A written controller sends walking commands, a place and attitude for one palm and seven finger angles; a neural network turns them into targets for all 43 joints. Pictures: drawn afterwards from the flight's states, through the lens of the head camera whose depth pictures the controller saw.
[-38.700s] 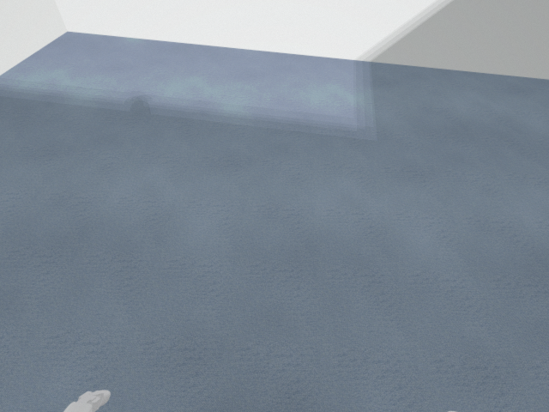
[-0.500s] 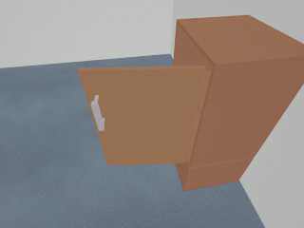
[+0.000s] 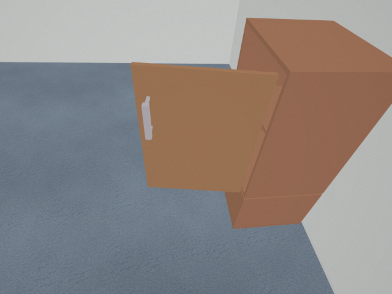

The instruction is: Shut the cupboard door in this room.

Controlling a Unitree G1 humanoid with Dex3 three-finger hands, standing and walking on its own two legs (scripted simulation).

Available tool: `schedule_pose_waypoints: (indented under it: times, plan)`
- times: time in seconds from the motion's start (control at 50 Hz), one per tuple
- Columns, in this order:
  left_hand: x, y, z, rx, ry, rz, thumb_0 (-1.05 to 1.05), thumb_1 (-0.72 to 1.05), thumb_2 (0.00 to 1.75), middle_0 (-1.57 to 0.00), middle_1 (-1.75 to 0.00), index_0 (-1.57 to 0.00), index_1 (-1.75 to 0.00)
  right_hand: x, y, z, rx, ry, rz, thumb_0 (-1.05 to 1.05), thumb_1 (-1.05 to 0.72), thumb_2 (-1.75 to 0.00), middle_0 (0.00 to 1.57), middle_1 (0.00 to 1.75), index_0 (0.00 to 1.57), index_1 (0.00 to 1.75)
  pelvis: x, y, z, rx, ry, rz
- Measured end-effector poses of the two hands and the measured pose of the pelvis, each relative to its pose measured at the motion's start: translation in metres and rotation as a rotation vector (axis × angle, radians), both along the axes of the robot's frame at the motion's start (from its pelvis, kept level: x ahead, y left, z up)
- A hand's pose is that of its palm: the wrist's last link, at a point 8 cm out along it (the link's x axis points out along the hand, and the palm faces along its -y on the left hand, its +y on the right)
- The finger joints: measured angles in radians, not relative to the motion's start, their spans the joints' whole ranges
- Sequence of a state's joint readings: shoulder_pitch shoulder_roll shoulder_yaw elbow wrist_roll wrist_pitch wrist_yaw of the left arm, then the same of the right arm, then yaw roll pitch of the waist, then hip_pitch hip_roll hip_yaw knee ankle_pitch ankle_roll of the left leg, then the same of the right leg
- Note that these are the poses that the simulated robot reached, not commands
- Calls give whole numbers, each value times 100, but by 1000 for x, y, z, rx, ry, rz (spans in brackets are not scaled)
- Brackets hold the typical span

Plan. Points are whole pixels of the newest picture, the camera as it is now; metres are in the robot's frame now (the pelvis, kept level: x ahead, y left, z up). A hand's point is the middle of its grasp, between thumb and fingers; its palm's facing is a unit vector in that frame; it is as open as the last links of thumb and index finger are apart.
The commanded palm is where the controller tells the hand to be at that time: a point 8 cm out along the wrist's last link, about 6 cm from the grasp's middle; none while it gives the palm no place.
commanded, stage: come to a stop and stand still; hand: left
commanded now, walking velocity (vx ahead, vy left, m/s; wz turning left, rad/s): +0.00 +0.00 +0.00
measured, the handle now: (148, 118) +0.63 +0.20 -0.01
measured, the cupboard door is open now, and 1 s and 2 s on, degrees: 82 82 82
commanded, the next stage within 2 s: look again from close up in 0.42 s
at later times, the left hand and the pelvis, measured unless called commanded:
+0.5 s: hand out of the picture -0.06 +0.18 -0.18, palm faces +0.04 -0.99 -0.15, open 7.3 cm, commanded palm none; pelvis -0.04 +0.02 +0.00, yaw -1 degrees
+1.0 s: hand out of the picture -0.01 +0.17 -0.17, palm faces +0.02 -0.99 -0.13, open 7.3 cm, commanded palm none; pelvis +0.00 +0.02 +0.01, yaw -1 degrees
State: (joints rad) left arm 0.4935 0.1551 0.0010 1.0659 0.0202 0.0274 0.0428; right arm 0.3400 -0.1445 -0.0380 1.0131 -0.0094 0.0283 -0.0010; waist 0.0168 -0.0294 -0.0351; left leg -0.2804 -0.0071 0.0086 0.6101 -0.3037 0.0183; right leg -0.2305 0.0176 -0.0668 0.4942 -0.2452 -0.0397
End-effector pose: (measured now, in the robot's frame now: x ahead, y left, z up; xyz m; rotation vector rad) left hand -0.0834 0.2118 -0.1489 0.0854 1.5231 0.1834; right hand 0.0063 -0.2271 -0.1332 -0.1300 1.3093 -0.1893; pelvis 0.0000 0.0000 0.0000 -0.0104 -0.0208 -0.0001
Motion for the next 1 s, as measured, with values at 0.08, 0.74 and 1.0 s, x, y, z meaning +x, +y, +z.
schedule_pose_waypoints:
  times: [0.08, 0.74, 1.0]
  plan:
    - [5, 3, -5, -24, -46, 5, 0, 91, 90, -19, -30, -20, -29, -17, 14, 0, -12, 32, 26, 1, -91, -90, 19, 30, 20, 30, -16, 8, 0, 6, -5, -4]
    - [30, 12, 1, -35, -80, -47, 0, 91, 90, -19, -30, -20, -29, -63, 41, -4, 38, 140, -16, 1, -90, -90, 19, 30, 20, 30, -21, 21, 4, 8, 19, -17]
    - [69, 11, 3, -34, -109, -68, 0, 92, 90, -19, -30, -20, -29, -24, 44, -4, 37, 105, -9, 2, -92, -90, 19, 30, 20, 30, 5, 23, 6, 9, 15, -26]
